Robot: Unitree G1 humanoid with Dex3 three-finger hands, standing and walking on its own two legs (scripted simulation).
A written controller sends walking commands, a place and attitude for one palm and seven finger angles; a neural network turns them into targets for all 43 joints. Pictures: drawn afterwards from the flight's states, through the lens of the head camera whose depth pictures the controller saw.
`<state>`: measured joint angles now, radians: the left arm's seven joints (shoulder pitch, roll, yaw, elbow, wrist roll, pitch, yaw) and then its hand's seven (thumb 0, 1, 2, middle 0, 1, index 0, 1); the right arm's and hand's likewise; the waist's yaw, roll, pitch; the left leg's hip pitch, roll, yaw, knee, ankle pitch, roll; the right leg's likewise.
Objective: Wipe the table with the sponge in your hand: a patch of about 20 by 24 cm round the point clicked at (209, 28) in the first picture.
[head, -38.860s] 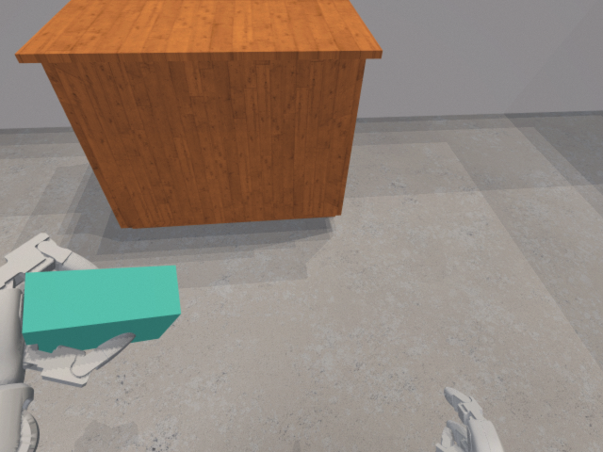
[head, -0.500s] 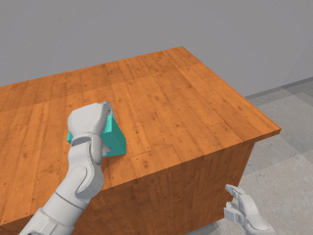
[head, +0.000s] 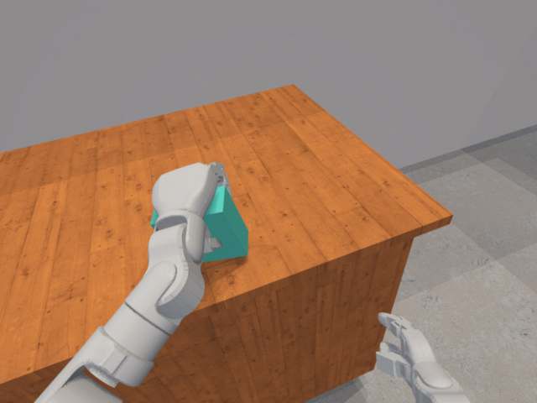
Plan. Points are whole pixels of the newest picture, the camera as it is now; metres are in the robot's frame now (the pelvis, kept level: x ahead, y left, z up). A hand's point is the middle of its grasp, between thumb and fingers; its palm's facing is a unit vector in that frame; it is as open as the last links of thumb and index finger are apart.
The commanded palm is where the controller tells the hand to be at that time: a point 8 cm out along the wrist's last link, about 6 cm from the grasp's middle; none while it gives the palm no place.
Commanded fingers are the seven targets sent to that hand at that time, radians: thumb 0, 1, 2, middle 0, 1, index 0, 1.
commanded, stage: wipe forward along the third lane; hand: left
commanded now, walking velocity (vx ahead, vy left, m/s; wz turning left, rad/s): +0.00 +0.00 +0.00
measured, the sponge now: (208, 234) +0.34 +0.15 +0.10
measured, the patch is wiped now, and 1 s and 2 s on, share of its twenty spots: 0.55 0.85 0.95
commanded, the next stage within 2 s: wipe back along the third lane in 1.80 s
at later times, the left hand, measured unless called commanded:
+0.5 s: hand (200, 201) +0.37 +0.16 +0.14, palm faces +0.06 -0.08 -1.00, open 9.3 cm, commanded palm +0.35 +0.18 +0.19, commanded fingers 0.00 0.10 1.30 -1.20 -1.60 -1.20 -1.60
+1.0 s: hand (195, 185) +0.42 +0.19 +0.14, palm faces -0.02 -0.04 -1.00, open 9.4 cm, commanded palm +0.40 +0.20 +0.17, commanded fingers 0.00 0.10 1.30 -1.20 -1.60 -1.20 -1.60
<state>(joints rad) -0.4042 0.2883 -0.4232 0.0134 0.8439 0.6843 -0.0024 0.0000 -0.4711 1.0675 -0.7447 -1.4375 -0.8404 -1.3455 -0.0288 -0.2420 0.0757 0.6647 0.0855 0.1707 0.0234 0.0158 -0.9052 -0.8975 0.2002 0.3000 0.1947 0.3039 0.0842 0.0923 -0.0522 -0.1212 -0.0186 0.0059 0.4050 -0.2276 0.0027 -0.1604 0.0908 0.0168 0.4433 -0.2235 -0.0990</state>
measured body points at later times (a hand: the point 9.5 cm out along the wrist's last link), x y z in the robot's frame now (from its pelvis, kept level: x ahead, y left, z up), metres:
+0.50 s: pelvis +0.00 -0.02 +0.00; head -0.03 -0.07 +0.45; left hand +0.37 +0.16 +0.20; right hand +0.21 -0.24 -0.10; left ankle +0.00 +0.12 -0.74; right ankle +0.01 -0.05 -0.74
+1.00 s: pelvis +0.00 -0.03 +0.00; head -0.01 -0.07 +0.45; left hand +0.42 +0.18 +0.20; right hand +0.17 -0.27 -0.13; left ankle +0.00 +0.12 -0.74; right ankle +0.01 -0.05 -0.74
